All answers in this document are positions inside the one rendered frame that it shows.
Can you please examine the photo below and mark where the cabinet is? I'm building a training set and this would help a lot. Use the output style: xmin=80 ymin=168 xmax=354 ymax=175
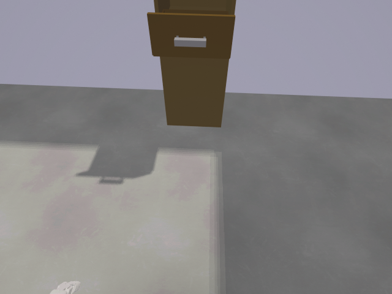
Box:
xmin=154 ymin=0 xmax=236 ymax=127

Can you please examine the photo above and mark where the handle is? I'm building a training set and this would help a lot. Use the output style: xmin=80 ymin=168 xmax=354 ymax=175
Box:
xmin=174 ymin=36 xmax=206 ymax=47

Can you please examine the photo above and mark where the drawer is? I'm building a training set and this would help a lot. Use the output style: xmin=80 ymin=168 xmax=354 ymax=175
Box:
xmin=147 ymin=9 xmax=235 ymax=59

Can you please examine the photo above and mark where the left robot hand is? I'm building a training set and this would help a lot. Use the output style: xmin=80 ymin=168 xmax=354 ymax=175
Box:
xmin=49 ymin=281 xmax=81 ymax=294

